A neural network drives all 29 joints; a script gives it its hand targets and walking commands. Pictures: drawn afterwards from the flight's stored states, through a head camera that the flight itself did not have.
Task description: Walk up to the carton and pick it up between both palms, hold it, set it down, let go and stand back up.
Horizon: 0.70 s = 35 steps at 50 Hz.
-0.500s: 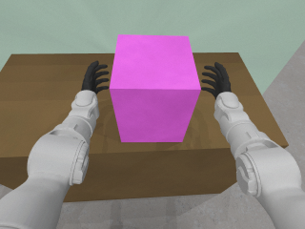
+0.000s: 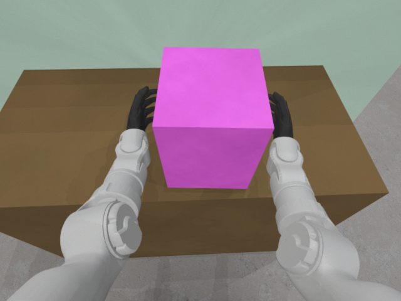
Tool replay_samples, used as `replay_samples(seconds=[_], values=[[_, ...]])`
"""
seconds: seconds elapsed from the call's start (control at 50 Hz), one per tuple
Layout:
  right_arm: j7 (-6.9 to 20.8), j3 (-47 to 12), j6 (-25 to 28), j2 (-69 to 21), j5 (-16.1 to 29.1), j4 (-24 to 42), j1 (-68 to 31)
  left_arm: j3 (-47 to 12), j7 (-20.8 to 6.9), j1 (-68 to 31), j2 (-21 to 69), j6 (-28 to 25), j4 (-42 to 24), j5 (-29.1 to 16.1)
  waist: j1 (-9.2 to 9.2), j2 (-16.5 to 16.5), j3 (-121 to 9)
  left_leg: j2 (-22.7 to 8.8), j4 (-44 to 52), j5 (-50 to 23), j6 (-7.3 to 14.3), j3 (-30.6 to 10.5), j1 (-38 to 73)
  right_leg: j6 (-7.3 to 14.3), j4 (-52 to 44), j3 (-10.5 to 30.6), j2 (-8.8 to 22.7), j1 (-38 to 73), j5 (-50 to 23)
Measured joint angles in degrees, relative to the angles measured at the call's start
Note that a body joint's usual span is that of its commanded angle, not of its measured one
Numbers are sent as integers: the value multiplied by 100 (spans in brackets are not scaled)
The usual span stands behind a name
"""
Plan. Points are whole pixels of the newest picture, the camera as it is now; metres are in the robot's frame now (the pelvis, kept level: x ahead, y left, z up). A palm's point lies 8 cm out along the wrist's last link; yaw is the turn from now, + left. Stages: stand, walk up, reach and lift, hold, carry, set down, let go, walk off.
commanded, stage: reach and lift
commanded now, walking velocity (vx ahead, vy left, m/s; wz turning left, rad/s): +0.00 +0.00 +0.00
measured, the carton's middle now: (209, 124) +0.49 -0.01 +0.03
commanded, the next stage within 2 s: none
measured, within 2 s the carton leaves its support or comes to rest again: neither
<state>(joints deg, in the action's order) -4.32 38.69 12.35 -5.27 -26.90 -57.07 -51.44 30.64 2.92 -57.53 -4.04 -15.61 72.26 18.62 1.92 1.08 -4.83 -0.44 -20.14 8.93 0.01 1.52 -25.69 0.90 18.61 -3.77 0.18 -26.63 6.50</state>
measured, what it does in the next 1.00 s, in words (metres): stands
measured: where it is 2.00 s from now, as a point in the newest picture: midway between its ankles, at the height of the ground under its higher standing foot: outside the picture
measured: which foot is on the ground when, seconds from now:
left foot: down 0.00-1.00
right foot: down 0.00-1.00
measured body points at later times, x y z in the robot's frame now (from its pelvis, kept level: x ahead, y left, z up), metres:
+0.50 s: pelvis +0.03 +0.00 +0.00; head +0.09 +0.02 +0.45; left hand +0.47 +0.14 +0.07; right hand +0.44 -0.15 +0.07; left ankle -0.01 +0.11 -0.74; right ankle +0.01 -0.11 -0.74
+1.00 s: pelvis +0.03 +0.00 +0.00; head +0.10 +0.02 +0.45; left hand +0.47 +0.14 +0.07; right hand +0.44 -0.15 +0.07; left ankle -0.01 +0.11 -0.74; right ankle +0.01 -0.11 -0.74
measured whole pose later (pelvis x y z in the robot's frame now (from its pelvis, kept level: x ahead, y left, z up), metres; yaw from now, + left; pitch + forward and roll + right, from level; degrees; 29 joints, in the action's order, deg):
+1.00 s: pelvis +0.03 +0.00 +0.00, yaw -1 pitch +9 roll -1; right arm -2.1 39.1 14.9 -8.6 -28.0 -50.1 -43.1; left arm 33.4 2.2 -48.0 5.1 -5.4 52.3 25.1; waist 1.1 1.5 -0.7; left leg -0.8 -18.7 11.7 0.3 2.4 -15.7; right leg 0.3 16.3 -3.2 -0.2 -16.5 8.5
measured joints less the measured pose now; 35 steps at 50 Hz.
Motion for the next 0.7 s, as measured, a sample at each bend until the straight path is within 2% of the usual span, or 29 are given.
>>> replay_samples(seconds=[0.06, 0.14, 0.44, 0.7], values=[[145, 319, 41, -164, -339, 230, 161, 310, 16, 223, 269, 188, -426, 302, -33, -29, 137, 4, 81, 51, 23, 44, 327, -30, -106, 43, -1, 323, 21], [251, 398, 14, -260, -484, 372, 356, 460, 48, 466, 503, 451, -840, 482, -51, -18, 204, -11, 89, 161, 31, 98, 616, -57, -143, 97, -18, 604, 95], [199, 7, 130, -312, -133, 624, 811, 279, -30, 935, 826, 883, -1744, 604, -98, 42, 403, -63, -4, 389, 12, 112, 1041, -66, -111, 101, -65, 1052, 287], [213, -12, 187, -341, -119, 767, 846, 266, -73, 962, 902, 985, -1986, 653, -98, 37, 454, -39, 125, 297, 24, 101, 1046, -64, -199, 81, -45, 1047, 223]])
